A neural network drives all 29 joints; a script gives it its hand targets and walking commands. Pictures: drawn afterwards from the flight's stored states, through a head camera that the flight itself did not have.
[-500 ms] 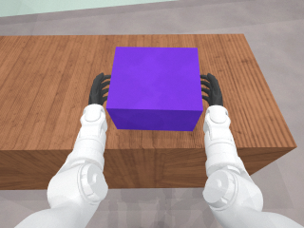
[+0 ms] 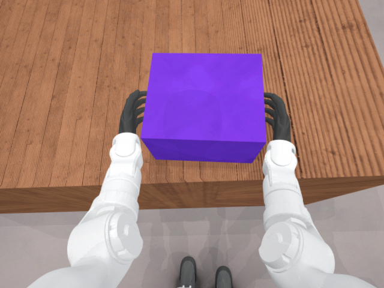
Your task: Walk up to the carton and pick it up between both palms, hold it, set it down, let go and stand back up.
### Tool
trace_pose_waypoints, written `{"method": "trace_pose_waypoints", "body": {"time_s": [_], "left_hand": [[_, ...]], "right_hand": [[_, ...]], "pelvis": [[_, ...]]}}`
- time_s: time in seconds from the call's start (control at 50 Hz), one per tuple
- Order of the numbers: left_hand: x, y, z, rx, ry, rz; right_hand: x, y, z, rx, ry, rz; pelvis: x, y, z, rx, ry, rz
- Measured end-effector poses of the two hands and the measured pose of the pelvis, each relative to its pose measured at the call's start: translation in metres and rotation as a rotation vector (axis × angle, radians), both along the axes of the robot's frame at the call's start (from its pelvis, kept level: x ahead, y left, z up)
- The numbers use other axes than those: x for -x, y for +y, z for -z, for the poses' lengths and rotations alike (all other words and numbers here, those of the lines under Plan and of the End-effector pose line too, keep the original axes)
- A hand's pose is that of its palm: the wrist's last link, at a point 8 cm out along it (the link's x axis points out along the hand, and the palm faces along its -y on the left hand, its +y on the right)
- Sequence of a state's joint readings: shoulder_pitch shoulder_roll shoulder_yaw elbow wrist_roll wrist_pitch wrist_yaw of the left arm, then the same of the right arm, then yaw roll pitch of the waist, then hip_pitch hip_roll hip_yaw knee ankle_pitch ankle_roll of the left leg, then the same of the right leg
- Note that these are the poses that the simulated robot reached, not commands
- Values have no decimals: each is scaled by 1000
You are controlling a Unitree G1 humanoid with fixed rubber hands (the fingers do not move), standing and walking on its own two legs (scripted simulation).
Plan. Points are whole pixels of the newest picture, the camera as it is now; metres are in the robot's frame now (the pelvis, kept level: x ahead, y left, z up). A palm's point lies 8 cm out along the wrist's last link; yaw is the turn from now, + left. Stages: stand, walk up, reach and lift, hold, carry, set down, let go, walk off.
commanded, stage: set down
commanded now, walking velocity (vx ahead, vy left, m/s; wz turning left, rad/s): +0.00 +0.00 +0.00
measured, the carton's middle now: (204, 110) +0.49 -0.01 -0.05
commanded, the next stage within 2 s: let go in 1.68 s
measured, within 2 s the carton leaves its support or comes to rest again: rests again in 0.72 s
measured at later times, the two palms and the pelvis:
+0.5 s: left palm (133, 135) +0.43 +0.15 -0.03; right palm (284, 137) +0.42 -0.17 -0.04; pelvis -0.03 +0.00 -0.01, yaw -1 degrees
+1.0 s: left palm (81, 98) +0.46 +0.21 +0.07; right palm (331, 102) +0.44 -0.22 +0.07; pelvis -0.11 +0.00 +0.00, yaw -7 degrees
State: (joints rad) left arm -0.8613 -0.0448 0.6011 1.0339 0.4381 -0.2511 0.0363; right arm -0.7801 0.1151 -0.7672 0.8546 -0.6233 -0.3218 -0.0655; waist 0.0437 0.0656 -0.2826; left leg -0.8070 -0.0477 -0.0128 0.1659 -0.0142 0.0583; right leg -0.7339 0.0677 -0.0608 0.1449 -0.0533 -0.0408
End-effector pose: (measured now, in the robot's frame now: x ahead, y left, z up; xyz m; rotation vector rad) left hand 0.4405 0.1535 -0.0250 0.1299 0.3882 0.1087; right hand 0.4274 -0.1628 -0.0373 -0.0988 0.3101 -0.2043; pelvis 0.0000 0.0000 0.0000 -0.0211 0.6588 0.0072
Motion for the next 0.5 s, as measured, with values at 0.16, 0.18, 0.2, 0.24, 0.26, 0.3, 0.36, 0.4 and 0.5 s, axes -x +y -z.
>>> {"method": "trace_pose_waypoints", "body": {"time_s": [0.16,0.18,0.2,0.24,0.26,0.3,0.36,0.4,0.5], "left_hand": [[-4,-2,5,0,-54,-24],[-4,-2,6,5,-58,-27],[-4,-2,6,12,-62,-30],[-3,-2,7,24,-71,-37],[-2,-2,7,28,-76,-37],[-1,-3,7,29,-83,-37],[2,-4,9,33,-86,-40],[4,-5,9,41,-88,-40],[13,-7,10,61,-84,-44]], "right_hand": [[-9,-1,7,-50,-60,0],[-9,-1,7,-49,-61,-2],[-8,-1,7,-48,-61,-3],[-8,-2,6,-43,-63,-6],[-7,-2,6,-42,-65,-8],[-6,-3,6,-44,-67,-14],[-3,-5,6,-43,-61,-24],[0,-6,6,-40,-58,-29],[9,-9,3,-30,-34,-43]], "pelvis": [[5,5,6,1,54,5],[7,5,6,1,59,10],[8,4,7,1,64,14],[12,3,8,1,75,16],[14,3,8,1,78,15],[18,2,9,2,81,11],[24,1,9,3,75,10],[28,-1,9,3,74,11],[34,-4,10,0,66,17]]}}
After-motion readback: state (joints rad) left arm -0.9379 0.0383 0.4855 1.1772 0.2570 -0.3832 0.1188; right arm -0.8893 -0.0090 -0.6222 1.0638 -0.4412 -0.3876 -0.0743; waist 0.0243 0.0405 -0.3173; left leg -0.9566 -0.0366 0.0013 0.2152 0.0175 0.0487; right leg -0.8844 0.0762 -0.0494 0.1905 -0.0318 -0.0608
